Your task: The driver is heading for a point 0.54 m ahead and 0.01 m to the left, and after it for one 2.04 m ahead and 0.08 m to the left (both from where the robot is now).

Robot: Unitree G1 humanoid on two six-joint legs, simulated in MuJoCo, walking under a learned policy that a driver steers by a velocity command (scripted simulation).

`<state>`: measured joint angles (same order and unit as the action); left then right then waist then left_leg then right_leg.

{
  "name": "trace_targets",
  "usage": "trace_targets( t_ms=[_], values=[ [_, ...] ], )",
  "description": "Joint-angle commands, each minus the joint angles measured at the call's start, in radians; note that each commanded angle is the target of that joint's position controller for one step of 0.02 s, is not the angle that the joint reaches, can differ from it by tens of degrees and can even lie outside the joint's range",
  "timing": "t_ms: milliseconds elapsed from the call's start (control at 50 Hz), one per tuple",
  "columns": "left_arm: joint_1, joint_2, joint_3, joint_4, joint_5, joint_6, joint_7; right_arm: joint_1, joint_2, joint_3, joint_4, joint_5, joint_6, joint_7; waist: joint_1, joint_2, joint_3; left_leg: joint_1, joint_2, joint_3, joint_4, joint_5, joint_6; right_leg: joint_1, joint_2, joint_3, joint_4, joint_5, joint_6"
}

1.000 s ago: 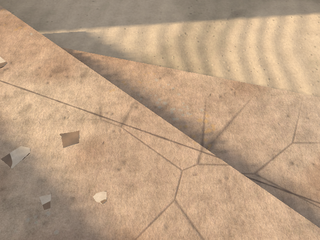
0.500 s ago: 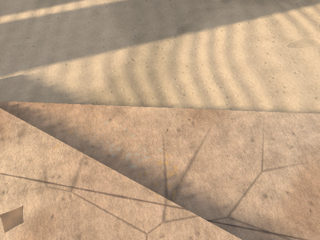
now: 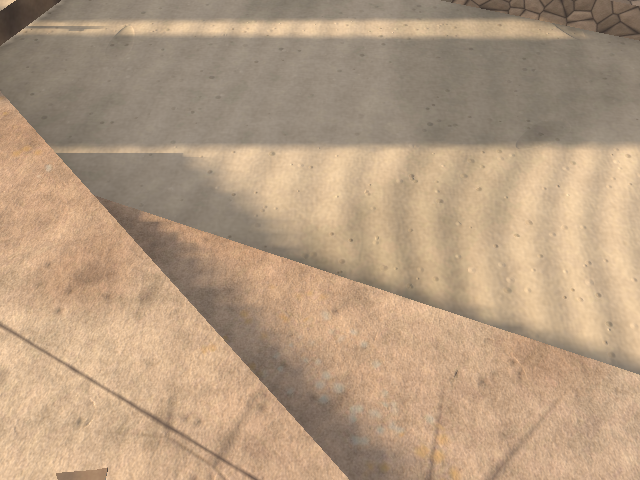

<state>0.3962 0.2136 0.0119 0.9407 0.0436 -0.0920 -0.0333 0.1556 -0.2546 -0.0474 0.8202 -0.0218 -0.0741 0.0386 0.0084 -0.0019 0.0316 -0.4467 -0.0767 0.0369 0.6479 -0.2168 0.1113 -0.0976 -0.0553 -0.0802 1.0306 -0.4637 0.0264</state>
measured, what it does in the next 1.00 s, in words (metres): walks ahead: right foot, then left foot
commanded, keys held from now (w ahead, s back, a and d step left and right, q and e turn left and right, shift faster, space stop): w+q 0.18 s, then w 0.38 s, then no key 0.44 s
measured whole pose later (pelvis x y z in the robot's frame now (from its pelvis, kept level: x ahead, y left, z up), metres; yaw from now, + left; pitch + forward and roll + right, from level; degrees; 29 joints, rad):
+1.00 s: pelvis +0.45 +0.05 +0.02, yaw +12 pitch +1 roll +2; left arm 0.23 0.24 0.03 0.90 0.02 -0.04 -0.01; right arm 0.17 -0.20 -0.03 0.82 -0.02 -0.09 0.01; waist 0.01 -0.05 0.04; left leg -0.33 -0.09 0.10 0.37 -0.05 0.10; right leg -0.39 -0.08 0.05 0.84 -0.29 0.03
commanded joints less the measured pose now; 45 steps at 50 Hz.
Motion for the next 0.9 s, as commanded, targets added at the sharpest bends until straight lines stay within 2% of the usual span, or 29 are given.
trace_targets(
  t_ms=[20,60,80,120,140,160,220,240,260,340,380,400,420,440,460,500,520,540,560,580,600,640,660,700,720,760,800,860,900],
  values=[
    [-0.142,0.150,0.021,-0.154,0.052,-0.036,0.003,0.390,-0.100,-0.038,0.099,-0.038,-0.039,-0.014,-0.177,0.001,-0.162,0.637,0.329,-0.518,-0.314,0.217,0.261,-0.639,-0.030,0.242,0.315,0.017,-0.048],
    [-0.137,0.028,-0.002,-0.170,0.085,-0.019,0.026,0.201,-0.003,0.004,0.080,-0.033,-0.068,0.000,-0.028,0.040,-0.017,0.295,0.254,-0.440,-0.407,0.108,0.215,-0.497,-0.067,0.216,0.166,0.109,-0.082],
    [-0.124,0.136,0.038,-0.185,-0.024,0.006,0.029,0.133,-0.158,-0.051,0.051,0.043,-0.019,-0.019,0.038,0.012,0.031,0.204,0.235,-0.415,-0.412,0.282,0.173,-0.439,-0.041,0.118,0.087,0.117,-0.044],
    [-0.119,0.101,0.028,-0.186,-0.017,0.034,0.024,0.143,-0.179,-0.054,0.023,0.030,0.006,-0.021,0.043,-0.011,-0.004,0.114,0.208,-0.336,-0.413,0.422,0.181,-0.363,-0.022,0.088,-0.002,0.144,-0.005],
    [-0.123,0.008,-0.013,-0.183,0.058,0.027,0.016,0.174,-0.026,-0.003,0.027,-0.051,-0.059,0.019,0.011,0.084,-0.065,0.131,0.192,-0.326,-0.468,0.188,0.208,-0.357,-0.051,0.147,-0.059,0.196,0.002],
    [-0.232,0.088,0.020,-0.236,-0.015,0.035,0.017,0.152,-0.170,-0.057,0.032,0.032,-0.015,-0.014,0.018,0.032,0.049,0.060,0.164,-0.308,-0.462,0.271,0.165,-0.367,-0.021,0.058,-0.154,0.269,0.013],
    [-0.275,0.076,0.010,-0.244,-0.021,0.033,0.012,0.188,-0.161,-0.057,0.021,0.025,0.014,-0.023,-0.019,0.057,-0.016,0.076,0.123,-0.253,-0.414,0.387,0.118,-0.270,0.025,0.035,-0.257,0.474,0.028],
    [-0.283,0.095,0.018,-0.239,-0.023,0.029,0.010,0.217,-0.145,-0.053,0.030,0.019,0.015,-0.023,-0.037,0.062,-0.033,0.140,0.141,-0.267,-0.381,0.372,0.110,-0.304,0.008,0.065,-0.245,0.587,0.015],
    [-0.245,0.011,-0.027,-0.221,0.059,0.022,-0.011,0.280,-0.020,-0.005,0.047,-0.100,-0.048,0.023,-0.039,0.070,-0.015,0.168,0.170,-0.317,-0.322,0.167,0.140,-0.346,-0.047,0.176,-0.315,0.588,-0.005],
    [-0.329,0.161,0.032,-0.257,-0.032,-0.001,0.016,0.246,-0.175,-0.053,0.020,0.027,-0.011,-0.018,-0.057,0.060,-0.014,0.257,0.198,-0.361,-0.244,0.375,0.089,-0.263,0.037,0.074,-0.417,0.432,-0.035],
    [-0.153,0.159,0.046,-0.200,-0.018,-0.026,0.013,0.257,-0.149,-0.045,0.027,0.010,0.010,-0.038,0.013,-0.009,-0.061,0.308,0.123,-0.304,0.020,0.510,0.044,-0.099,0.063,0.068,-0.544,0.405,-0.068],
    [0.019,0.209,0.040,-0.154,0.007,-0.042,0.011,0.391,0.004,0.015,0.044,-0.105,-0.022,0.030,0.037,-0.260,-0.270,0.058,0.002,-0.276,0.304,0.295,-0.005,0.336,-0.128,0.346,-0.535,0.430,-0.304],
    [0.103,0.279,0.104,-0.136,-0.017,-0.025,0.016,0.310,-0.100,-0.031,0.016,0.047,-0.007,-0.021,0.116,-0.267,-0.298,-0.131,-0.042,-0.105,0.575,-0.104,-0.047,0.374,-0.297,0.636,-0.689,0.179,-0.300],
    [0.121,0.126,0.018,-0.138,0.046,-0.039,0.023,0.208,-0.074,0.001,-0.010,-0.071,-0.037,0.034,0.149,-0.077,-0.140,-0.424,-0.064,-0.238,0.692,-0.275,0.008,0.391,-0.322,0.803,-0.780,-0.197,-0.373],
    [0.001,0.214,0.079,-0.143,-0.008,-0.026,0.016,0.074,-0.099,-0.024,-0.051,0.033,-0.023,-0.014,0.090,-0.090,-0.027,-0.363,0.042,-0.162,0.636,-0.157,-0.021,0.194,-0.304,0.634,-0.779,0.080,-0.286],
    [-0.061,-0.014,-0.016,-0.137,0.024,-0.045,0.046,0.120,-0.055,0.002,-0.031,-0.102,-0.037,0.002,0.057,-0.049,0.030,-0.377,0.120,-0.224,0.633,-0.058,-0.006,0.076,-0.273,0.536,-0.847,0.129,-0.341],
    [-0.087,-0.025,-0.026,-0.138,0.018,-0.049,0.058,0.098,-0.024,0.011,-0.063,-0.109,-0.029,0.005,0.032,-0.044,0.003,-0.330,0.143,-0.200,0.574,-0.064,-0.018,0.057,-0.242,0.465,-0.871,0.189,-0.321],
    [-0.058,0.172,0.043,-0.105,-0.040,-0.044,0.029,0.035,-0.097,-0.018,-0.081,0.002,0.005,-0.003,-0.004,-0.023,0.033,-0.226,0.120,-0.100,0.481,-0.061,-0.053,-0.059,-0.193,0.367,-0.871,0.388,-0.236],
    [-0.138,0.018,-0.006,-0.140,0.021,-0.059,0.048,0.095,-0.006,0.020,-0.079,-0.080,-0.007,0.011,-0.009,-0.054,-0.039,-0.241,0.146,-0.124,0.411,-0.023,-0.061,0.019,-0.152,0.279,-0.895,0.292,-0.270],
    [-0.055,0.186,0.047,-0.091,-0.043,-0.053,0.026,-0.036,-0.058,-0.002,-0.108,-0.001,0.017,0.005,0.003,-0.037,0.069,-0.177,0.111,-0.022,0.311,0.026,-0.082,-0.122,-0.149,0.253,-0.909,0.561,-0.225],
    [-0.135,0.051,0.006,-0.139,0.026,-0.068,0.036,0.042,0.010,0.032,-0.104,-0.078,0.008,0.013,-0.008,-0.065,-0.041,-0.138,0.138,-0.035,0.156,0.112,-0.101,-0.037,-0.088,0.144,-0.900,0.462,-0.236],
    [-0.104,0.093,0.016,-0.106,0.010,-0.072,0.015,-0.042,0.020,0.035,-0.134,-0.066,0.014,0.027,0.002,-0.073,-0.008,0.017,0.114,-0.002,0.020,0.206,-0.107,-0.170,-0.081,0.124,-0.888,0.571,-0.232],
    [-0.030,0.188,0.051,-0.046,-0.070,-0.048,0.003,-0.090,-0.019,0.015,-0.130,0.013,0.021,0.009,0.010,-0.090,0.064,0.037,0.067,0.056,-0.002,0.229,-0.092,-0.174,-0.092,0.126,-0.884,0.660,-0.187],
    [-0.013,0.164,0.048,-0.034,-0.069,-0.025,0.002,-0.048,-0.035,0.013,-0.116,0.009,0.018,-0.003,-0.002,-0.094,0.040,0.078,0.069,0.031,-0.093,0.275,-0.063,-0.098,-0.092,0.109,-0.824,0.658,-0.150],
    [-0.138,0.169,0.041,-0.093,0.026,-0.044,-0.013,-0.035,-0.078,0.012,-0.130,-0.042,0.001,0.015,-0.033,-0.037,-0.025,0.101,0.084,-0.047,-0.135,0.394,-0.048,-0.080,-0.142,0.153,-0.779,0.653,-0.201],
    [-0.012,0.119,0.041,-0.026,-0.061,-0.001,0.011,0.135,-0.086,-0.007,-0.026,-0.027,-0.003,-0.009,-0.051,-0.027,-0.072,0.317,0.066,0.018,-0.202,0.373,-0.021,-0.057,-0.014,0.057,-0.561,0.624,-0.106],
    [0.119,-0.044,-0.013,-0.076,0.027,-0.037,-0.023,0.196,-0.237,-0.040,-0.105,-0.016,-0.040,0.004,-0.024,0.293,-0.522,0.883,0.478,-0.444,-0.186,0.963,0.394,-0.349,0.113,0.094,-0.135,-0.132,-0.022],
    [0.005,0.113,0.035,-0.045,-0.064,0.035,0.028,0.024,-0.014,0.004,-0.074,0.031,-0.009,-0.028,-0.003,-0.007,-0.150,0.423,0.382,-0.298,-0.356,0.542,0.169,-0.371,0.021,0.130,-0.063,0.001,-0.032],
    [0.015,0.068,0.025,-0.048,0.035,0.015,0.020,-0.017,-0.051,0.001,-0.090,0.015,-0.037,-0.017,0.068,0.070,-0.085,0.113,0.285,-0.194,-0.445,0.371,0.143,-0.190,-0.075,0.148,-0.056,0.026,0.003]
  ],
)
Keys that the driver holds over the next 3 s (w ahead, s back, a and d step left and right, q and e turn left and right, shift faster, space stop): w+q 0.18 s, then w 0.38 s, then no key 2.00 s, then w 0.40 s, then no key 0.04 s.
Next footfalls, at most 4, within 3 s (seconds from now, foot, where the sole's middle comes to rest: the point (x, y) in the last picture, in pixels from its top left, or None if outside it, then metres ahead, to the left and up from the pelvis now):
0.36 right None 0.35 -0.11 -0.75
0.76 left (265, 441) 0.56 0.15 -0.75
1.12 right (375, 476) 0.51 -0.08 -0.83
1.62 left None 0.45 0.11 -0.75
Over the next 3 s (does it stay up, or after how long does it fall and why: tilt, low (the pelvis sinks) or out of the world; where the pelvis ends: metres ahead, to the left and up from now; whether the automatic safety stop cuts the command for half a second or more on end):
stays up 0.54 0.00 -0.03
